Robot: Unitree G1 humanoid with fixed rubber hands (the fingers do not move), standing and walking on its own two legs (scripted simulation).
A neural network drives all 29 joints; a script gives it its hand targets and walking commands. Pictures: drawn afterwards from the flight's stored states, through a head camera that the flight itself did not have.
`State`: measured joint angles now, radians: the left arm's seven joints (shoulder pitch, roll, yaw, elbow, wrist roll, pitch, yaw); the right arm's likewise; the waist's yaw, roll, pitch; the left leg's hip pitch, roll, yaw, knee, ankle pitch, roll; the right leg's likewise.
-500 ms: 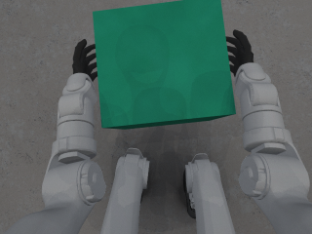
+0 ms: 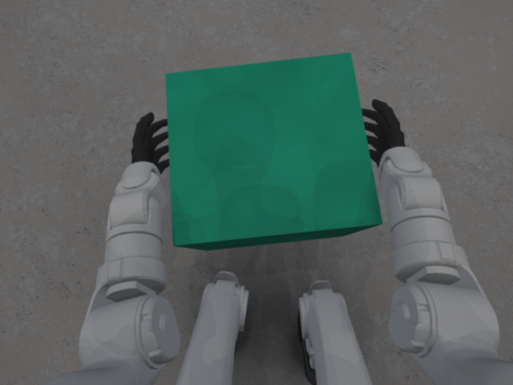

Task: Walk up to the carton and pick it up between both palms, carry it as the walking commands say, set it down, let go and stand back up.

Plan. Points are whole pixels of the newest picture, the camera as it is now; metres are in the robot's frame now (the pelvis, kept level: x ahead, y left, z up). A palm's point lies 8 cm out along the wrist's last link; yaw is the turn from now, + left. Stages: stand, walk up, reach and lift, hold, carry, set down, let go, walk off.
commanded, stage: reach and lift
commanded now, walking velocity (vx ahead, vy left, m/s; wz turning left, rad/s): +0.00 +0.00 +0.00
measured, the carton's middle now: (267, 167) +0.47 +0.03 -0.13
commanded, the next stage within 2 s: none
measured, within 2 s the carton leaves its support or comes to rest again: neither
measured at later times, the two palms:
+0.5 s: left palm (124, 158) +0.42 +0.21 +0.02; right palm (414, 144) +0.46 -0.16 +0.02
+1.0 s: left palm (89, 148) +0.40 +0.21 +0.09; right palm (453, 131) +0.44 -0.16 +0.09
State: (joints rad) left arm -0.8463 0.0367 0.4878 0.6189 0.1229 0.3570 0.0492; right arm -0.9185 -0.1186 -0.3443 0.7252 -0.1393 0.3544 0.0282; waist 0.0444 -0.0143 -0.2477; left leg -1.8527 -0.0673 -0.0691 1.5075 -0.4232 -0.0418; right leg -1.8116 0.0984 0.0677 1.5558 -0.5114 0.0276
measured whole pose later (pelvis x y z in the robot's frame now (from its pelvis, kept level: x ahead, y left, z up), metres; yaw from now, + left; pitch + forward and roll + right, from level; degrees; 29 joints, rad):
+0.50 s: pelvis +0.02 +0.00 +0.07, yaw +0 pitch +39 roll +0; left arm -0.68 -0.01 0.47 0.58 0.15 0.34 0.03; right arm -0.73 -0.06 -0.34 0.67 -0.16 0.33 0.04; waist 0.04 -0.02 -0.27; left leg -1.55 -0.06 -0.08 1.25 -0.39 -0.04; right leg -1.51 0.10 0.08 1.29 -0.46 0.02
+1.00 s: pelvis +0.04 +0.00 +0.14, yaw +0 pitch +31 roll +0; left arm -0.54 -0.05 0.47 0.50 0.21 0.37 -0.01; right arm -0.58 0.01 -0.36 0.57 -0.22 0.36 0.06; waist 0.05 -0.02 -0.22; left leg -1.18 -0.05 -0.09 0.94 -0.31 -0.03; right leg -1.15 0.09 0.11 0.99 -0.37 0.01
